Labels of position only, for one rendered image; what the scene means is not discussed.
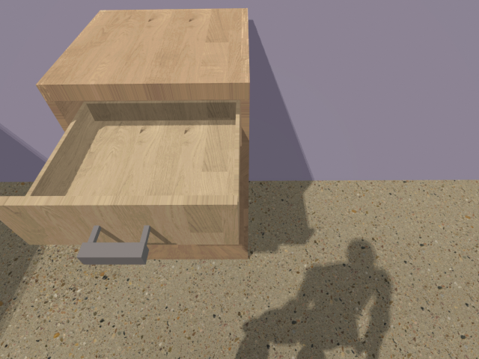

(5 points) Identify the drawer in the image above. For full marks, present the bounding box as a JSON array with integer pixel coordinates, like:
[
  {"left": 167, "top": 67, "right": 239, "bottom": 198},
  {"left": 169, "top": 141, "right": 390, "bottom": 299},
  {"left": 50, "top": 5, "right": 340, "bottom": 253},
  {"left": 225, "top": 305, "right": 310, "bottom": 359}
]
[{"left": 0, "top": 100, "right": 240, "bottom": 245}]

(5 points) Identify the handle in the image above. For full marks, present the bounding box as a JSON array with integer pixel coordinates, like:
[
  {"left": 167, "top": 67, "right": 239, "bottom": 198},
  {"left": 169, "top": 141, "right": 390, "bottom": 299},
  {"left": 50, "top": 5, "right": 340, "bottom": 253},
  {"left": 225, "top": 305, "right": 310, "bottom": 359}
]
[{"left": 77, "top": 225, "right": 150, "bottom": 265}]

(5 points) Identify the cabinet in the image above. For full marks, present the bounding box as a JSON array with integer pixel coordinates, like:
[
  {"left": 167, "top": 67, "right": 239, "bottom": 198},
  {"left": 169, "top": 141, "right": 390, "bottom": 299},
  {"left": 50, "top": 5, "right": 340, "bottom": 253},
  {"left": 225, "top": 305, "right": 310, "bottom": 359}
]
[{"left": 36, "top": 8, "right": 250, "bottom": 260}]

